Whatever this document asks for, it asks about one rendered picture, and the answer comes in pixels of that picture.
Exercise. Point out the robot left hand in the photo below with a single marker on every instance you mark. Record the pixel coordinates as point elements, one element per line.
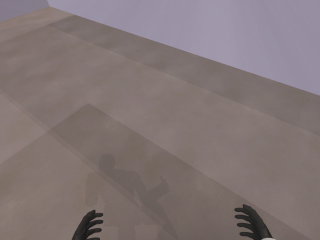
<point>82,232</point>

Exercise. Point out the robot right hand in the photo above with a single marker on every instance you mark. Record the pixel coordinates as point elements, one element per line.
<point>257,226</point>

